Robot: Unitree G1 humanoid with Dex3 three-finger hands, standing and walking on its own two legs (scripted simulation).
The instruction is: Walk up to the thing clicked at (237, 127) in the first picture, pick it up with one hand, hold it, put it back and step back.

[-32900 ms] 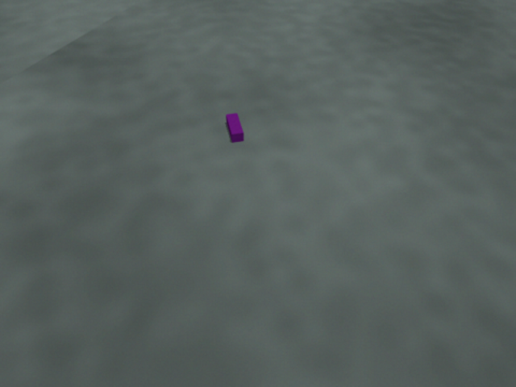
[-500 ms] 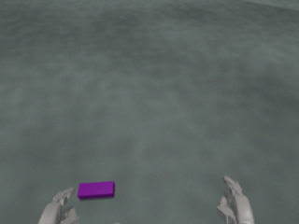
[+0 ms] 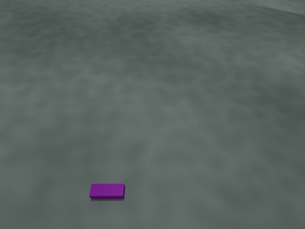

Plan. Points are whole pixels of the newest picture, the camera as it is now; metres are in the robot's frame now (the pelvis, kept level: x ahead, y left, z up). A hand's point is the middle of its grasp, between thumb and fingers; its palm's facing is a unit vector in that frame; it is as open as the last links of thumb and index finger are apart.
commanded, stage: stand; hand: left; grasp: from above
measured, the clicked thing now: (107, 191) +0.45 +0.27 -0.73
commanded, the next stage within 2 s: none
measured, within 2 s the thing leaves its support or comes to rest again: neither
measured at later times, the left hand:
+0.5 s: hand out of the picture +0.03 +0.23 -0.15, palm faces +0.02 -0.94 -0.33, open 7.4 cm
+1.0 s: hand out of the picture +0.07 +0.23 -0.14, palm faces +0.01 -0.94 -0.33, open 7.4 cm
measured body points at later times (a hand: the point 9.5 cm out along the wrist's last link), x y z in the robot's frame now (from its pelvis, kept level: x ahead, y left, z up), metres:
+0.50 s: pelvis -0.01 -0.01 +0.02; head -0.01 -0.01 +0.47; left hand +0.03 +0.28 -0.12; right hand +0.05 -0.30 -0.12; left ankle +0.02 +0.12 -0.73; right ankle +0.00 -0.15 -0.73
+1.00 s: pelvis +0.00 -0.02 +0.02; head +0.01 -0.02 +0.47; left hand +0.07 +0.28 -0.12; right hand +0.07 -0.30 -0.12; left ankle +0.02 +0.12 -0.73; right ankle +0.00 -0.15 -0.73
